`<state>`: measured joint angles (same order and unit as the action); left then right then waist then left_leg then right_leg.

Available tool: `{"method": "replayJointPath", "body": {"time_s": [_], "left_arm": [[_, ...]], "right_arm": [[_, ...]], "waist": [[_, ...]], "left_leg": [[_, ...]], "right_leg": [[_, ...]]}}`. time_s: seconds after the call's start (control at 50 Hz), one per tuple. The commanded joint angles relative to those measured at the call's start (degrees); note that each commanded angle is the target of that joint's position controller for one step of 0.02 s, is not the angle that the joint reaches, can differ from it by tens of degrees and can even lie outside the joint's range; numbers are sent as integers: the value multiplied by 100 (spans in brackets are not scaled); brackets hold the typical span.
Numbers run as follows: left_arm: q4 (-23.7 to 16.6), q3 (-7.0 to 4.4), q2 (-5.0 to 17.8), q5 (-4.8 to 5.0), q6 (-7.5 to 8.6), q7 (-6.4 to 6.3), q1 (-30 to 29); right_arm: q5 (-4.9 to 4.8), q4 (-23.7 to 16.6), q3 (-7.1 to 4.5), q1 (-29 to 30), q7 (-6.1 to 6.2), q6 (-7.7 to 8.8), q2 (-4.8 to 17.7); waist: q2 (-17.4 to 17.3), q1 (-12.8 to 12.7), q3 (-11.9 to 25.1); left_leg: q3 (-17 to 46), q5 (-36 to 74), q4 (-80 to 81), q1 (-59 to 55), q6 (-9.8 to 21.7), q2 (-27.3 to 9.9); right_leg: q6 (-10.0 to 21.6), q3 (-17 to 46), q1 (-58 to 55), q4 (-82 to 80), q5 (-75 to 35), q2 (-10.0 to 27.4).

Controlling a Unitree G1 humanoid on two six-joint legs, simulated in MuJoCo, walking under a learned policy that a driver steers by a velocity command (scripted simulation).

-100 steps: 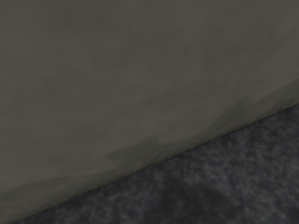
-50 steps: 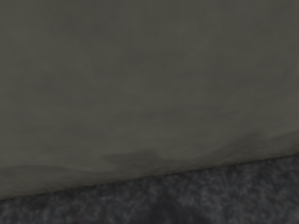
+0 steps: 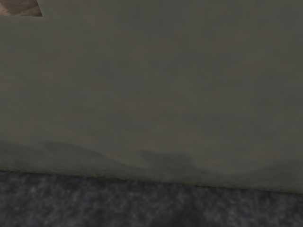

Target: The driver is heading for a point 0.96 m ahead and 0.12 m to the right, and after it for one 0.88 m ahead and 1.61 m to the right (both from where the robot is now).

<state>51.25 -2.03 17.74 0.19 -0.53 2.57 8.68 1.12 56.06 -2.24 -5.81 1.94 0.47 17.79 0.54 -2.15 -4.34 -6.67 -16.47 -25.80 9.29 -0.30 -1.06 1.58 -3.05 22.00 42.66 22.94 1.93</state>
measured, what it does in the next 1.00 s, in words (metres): steps to the right, turning right: right foot, then left foot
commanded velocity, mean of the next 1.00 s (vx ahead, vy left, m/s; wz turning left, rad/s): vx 0.21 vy -0.11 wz -0.33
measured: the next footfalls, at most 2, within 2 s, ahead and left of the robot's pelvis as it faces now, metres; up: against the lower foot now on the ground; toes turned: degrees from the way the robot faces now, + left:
right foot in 0.04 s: +0.06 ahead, -0.10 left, +0.00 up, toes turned -6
left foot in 0.48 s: +0.14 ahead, +0.09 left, +0.00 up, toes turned -24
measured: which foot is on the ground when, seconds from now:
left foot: down 0.00-0.06, up 0.08-0.46, down 0.48-0.92, up 0.94-1.00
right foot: up 0.00-0.02, down 0.04-0.48, up 0.50-0.90, down 0.92-1.00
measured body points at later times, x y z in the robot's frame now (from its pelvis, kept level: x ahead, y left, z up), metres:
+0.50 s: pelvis +0.03 +0.00 +0.00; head +0.05 +0.00 +0.45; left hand +0.25 +0.25 -0.12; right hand +0.03 -0.32 -0.11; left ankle +0.10 +0.10 -0.74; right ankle +0.02 -0.10 -0.73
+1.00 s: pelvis +0.06 -0.13 +0.00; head +0.12 -0.16 +0.44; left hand +0.28 +0.08 -0.13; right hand -0.06 -0.41 -0.14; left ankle +0.08 +0.06 -0.70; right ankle +0.06 -0.25 -0.74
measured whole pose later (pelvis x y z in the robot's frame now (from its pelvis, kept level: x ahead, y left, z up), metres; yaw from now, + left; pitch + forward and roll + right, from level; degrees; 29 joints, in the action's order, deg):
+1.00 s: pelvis +0.06 -0.13 +0.00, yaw -16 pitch +3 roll +0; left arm 53.8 -1.4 16.0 -1.3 -0.3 -0.8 2.8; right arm 1.9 58.0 -5.8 -16.3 3.4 1.2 18.3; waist -2.1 7.2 -6.2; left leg 5.5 -29.4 -45.6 21.7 0.2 -4.3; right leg 0.2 -1.6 19.7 26.4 9.6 0.8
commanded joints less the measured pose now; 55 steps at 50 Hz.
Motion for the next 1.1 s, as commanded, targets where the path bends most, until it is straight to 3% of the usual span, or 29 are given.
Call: {"method": "replayJointPath", "body": {"time_s": [0.02,0.04,0.08,0.1,0.14,0.22,0.32,0.38,0.44,0.46,0.48,0.5,0.52,0.54,0.58,0.62,0.68,0.7,0.72,0.82,0.9,0.92,0.94,0.96,0.98,1.02,1.04,1.06,1.1], "left_arm": [[-276,-121,453,-66,4,79,211],[-153,-174,570,-143,45,32,442],[-47,-471,1812,-168,118,-27,894],[-46,-497,1659,-63,113,-78,672],[-184,-435,1201,23,13,-194,-61],[-24,-446,1231,41,-19,-273,68],[-46,-578,1485,-74,-134,-282,-86],[-15,-563,1346,-151,-54,-224,-100],[8,-499,1113,-208,-56,-199,-290],[-14,-432,932,-196,-31,-211,-378],[-113,-306,573,-153,37,-209,-445],[-428,-153,202,-16,133,-160,-755],[-337,-223,781,-170,208,-136,-598],[-174,-252,945,-187,261,-75,-369],[-9,-239,893,-321,365,22,-273],[86,-155,646,-330,405,43,-353],[39,-17,358,-231,411,-4,-566],[-83,-138,702,-251,225,154,-535],[-83,-109,676,-318,134,212,-489],[-208,30,361,-151,8,65,-817],[125,-65,498,9,78,-163,56],[250,-160,766,-104,121,-285,304],[286,-205,990,-196,148,-335,502],[215,-383,1700,-230,37,-419,188],[129,-213,1041,-150,15,-467,122],[75,-33,530,-151,20,-571,-280],[83,-42,608,-133,29,-632,-381],[-77,-76,714,-127,181,-684,-402],[-30,-98,785,-28,202,-685,-309]], "right_arm": [[-71,-291,-223,224,-45,37,951],[-96,-269,-219,113,-54,50,887],[58,-827,-76,548,-65,-15,512],[99,-704,-75,339,-83,6,680],[-39,-580,-90,248,-102,129,774],[17,-680,-17,439,-75,92,627],[86,-909,59,523,-140,170,695],[46,-868,112,399,-162,292,613],[-106,-680,138,-177,34,446,514],[-104,-580,153,-530,104,524,483],[-16,-506,121,-785,164,579,683],[210,-493,-83,-893,195,585,1453],[202,-359,-213,-743,179,571,1562],[78,-355,-166,-568,131,579,1234],[-93,-357,-149,-463,62,661,910],[-88,-237,-91,-602,26,731,618],[-65,-83,-149,-863,-24,795,702],[-94,169,-421,-1372,174,627,1457],[-119,318,-432,-1869,216,554,1304],[145,201,-575,-1446,164,324,1041],[42,-73,-658,-726,133,221,1108],[31,-87,-549,-850,100,207,798],[104,-139,-429,-1141,75,197,373],[72,-363,-273,-1167,122,170,-75],[97,-202,-297,-1068,204,118,250],[38,-133,-372,-1068,177,59,490],[69,-180,-373,-976,107,36,535],[-118,38,-353,-1263,19,-65,459],[-91,-78,-347,-891,-88,-166,483]], "waist": [[-789,-62,656],[-307,-133,712],[1958,-224,540],[1207,-78,722],[608,165,493],[336,-1,865],[803,-57,710],[838,-7,642],[795,363,546],[559,607,574],[-305,741,567],[-1828,763,565],[-1291,488,426],[-903,287,413],[-607,202,299],[-390,358,314],[-712,493,489],[-935,403,31],[-956,549,564],[-1480,617,488],[-1416,239,519],[-761,250,781],[323,353,1218],[1926,353,1497],[1347,313,1471],[792,632,1229],[900,716,1151],[517,740,1283],[442,667,1217]], "left_leg": [[399,2345,-205,-208,643,-1278],[141,1926,-992,87,423,-1012],[552,-2183,-2960,2577,-130,498],[1136,-1871,-3464,2549,-126,194],[1105,-800,-3284,2380,-190,-19],[989,-284,-2962,2251,-299,148],[1029,-288,-1984,2054,-285,181],[848,-276,-1324,1447,-199,122],[734,-232,-326,-16,27,68],[737,-29,230,-669,85,-12],[1417,-860,1074,-1032,152,-609],[3795,-2988,2345,-1075,626,-1984],[4332,-3177,2412,-528,849,-2366],[3951,-2731,2336,-329,835,-2169],[2827,-1277,2135,-351,588,-1635],[1904,477,1784,-245,506,-1246],[1467,2330,1408,-205,626,-1248],[1749,5503,574,-874,885,-1604],[1848,6637,300,-1371,966,-1763],[1883,3898,797,-367,697,-1408],[2068,2348,469,471,475,-1095],[1826,1599,-206,861,393,-642],[1399,-928,-1364,1693,314,-155],[500,-2031,-2364,2696,190,330],[599,-2089,-3326,2490,274,24],[621,-1690,-3893,2231,206,-38],[627,-1465,-4101,2125,150,-53],[824,-1128,-4314,2335,84,-67],[808,-903,-4674,2286,62,-60]], "right_leg": [[102,-209,-699,-1115,-399,-157],[191,43,-1211,-1684,-723,-289],[1304,3844,-1981,-2789,-3338,1662],[1462,3508,-2095,-2673,-3147,1554],[1118,2599,-1676,-2518,-2651,963],[932,2510,-1822,-2221,-3069,660],[1013,3402,-1103,-3055,1229,507],[906,3181,-674,-3023,1048,442],[815,2912,315,-2628,688,153],[700,2798,743,-2364,926,-28],[465,2316,1203,-1471,968,-437],[130,1258,2003,-40,504,-1154],[46,1484,1910,759,-180,-555],[-24,1524,1713,979,-565,-424],[-192,1365,1643,1102,-1133,-318],[-294,1099,1424,953,-1448,-361],[-407,722,925,212,-1420,-263],[-395,530,1628,491,-701,-297],[-362,504,1674,638,-606,-164],[-271,494,693,-221,-939,11],[24,352,-1158,-2263,-1549,-123],[112,296,-2022,-2722,-1595,-27],[164,1007,-2966,-2521,-2465,977],[858,1726,-2837,-2435,-3331,1825],[989,1410,-2421,-2414,-4044,1722],[866,780,-1907,-2277,-4804,1421],[910,523,-1748,-2270,-5005,1367],[759,1014,-2182,-2081,-5681,1909],[785,805,-2026,-2162,-5399,1948]]}}
Over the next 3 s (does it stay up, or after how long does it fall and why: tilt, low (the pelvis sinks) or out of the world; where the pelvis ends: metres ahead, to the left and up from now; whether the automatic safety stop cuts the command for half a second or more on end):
stays up -0.02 0.00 0.00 its command is cut before an obstacle after 0.4 s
